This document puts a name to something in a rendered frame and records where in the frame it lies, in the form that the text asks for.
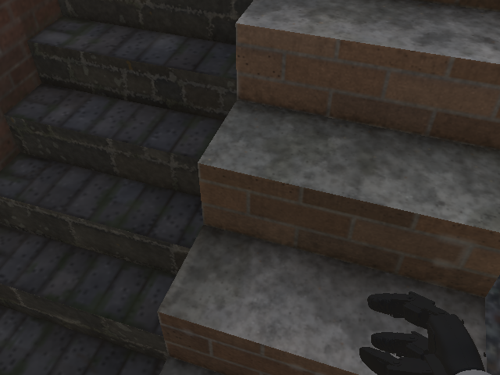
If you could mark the robot right hand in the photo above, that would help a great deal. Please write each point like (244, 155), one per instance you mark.
(448, 350)

